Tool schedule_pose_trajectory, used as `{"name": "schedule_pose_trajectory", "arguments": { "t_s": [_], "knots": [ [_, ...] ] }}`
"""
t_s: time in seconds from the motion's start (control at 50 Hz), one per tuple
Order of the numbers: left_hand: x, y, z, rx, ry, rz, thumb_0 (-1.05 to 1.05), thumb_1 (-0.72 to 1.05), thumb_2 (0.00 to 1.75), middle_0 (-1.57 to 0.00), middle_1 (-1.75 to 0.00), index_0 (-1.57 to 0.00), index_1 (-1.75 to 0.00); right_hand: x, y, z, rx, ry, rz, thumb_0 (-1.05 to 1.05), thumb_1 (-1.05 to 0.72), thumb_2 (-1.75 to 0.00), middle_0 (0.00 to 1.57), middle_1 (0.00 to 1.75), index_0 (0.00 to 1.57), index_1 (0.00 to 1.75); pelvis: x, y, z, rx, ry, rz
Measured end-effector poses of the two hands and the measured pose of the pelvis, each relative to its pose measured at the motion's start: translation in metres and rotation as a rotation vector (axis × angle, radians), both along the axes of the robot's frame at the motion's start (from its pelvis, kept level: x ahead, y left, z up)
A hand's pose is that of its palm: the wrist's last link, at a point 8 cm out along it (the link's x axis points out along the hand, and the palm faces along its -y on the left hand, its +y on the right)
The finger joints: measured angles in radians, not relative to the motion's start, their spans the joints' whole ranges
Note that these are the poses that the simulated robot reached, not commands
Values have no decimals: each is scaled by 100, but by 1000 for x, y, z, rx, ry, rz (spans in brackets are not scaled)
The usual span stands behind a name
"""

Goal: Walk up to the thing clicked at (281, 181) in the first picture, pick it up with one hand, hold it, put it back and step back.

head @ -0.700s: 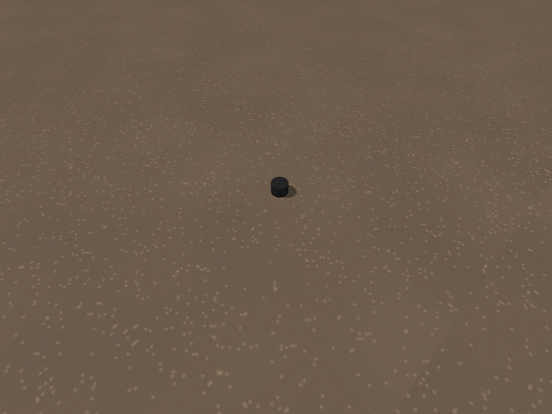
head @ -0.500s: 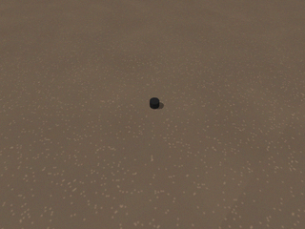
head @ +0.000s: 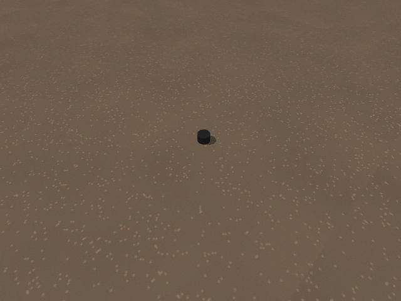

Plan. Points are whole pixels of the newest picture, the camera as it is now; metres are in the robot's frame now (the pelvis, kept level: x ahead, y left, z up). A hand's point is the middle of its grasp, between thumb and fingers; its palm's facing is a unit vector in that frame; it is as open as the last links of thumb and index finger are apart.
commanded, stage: stand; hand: left
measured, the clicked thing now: (203, 137) +1.29 +0.02 -0.75
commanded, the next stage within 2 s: walk up in 0.42 s
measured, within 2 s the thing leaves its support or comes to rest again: neither
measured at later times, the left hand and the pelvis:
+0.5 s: hand out of the picture +0.08 +0.26 -0.16, palm faces -0.04 -0.95 -0.32, open 7.4 cm; pelvis +0.01 +0.00 +0.00, yaw -1 degrees
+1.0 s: hand (128, 270) +0.23 +0.19 -0.14, palm faces -0.12 -0.92 -0.38, open 7.4 cm; pelvis +0.16 -0.08 -0.01, yaw -7 degrees
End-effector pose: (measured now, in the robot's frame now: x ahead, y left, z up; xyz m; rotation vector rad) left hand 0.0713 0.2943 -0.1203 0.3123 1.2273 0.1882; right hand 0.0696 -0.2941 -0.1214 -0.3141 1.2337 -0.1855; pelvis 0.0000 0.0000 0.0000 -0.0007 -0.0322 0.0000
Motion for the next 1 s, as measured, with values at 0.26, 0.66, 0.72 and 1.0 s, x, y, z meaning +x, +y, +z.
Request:
{"name": "schedule_pose_trajectory", "arguments": {
  "t_s": [0.26, 0.66, 0.72, 1.0],
  "knots": [
    [-1, 0, 0, -1, 3, 3, 1, 91, 90, -21, -30, -20, -30, 1, 0, 1, -4, -2, 3, 0, -90, -90, 20, 30, 21, 30, 1, 0, 0, 0, -1, 1],
    [41, 6, 4, 38, 22, -104, 1, 91, 90, -21, -30, -20, -30, -18, -53, 4, -45, -48, -100, 0, -90, -90, 20, 30, 21, 30, 36, -21, -12, 40, 10, -83],
    [73, -8, 11, 53, -9, -144, 1, 91, 90, -21, -30, -20, -30, -20, -77, -2, -51, -1, -125, 0, -90, -90, 20, 30, 21, 30, 55, -37, -16, 34, 2, -101],
    [153, -58, 21, 46, -59, -129, 1, 90, 90, -21, -30, -20, -30, 122, -109, 4, -2, -82, -69, 1, -90, -90, 20, 30, 20, 30, 158, -77, -9, -19, -16, -132]
  ]
}}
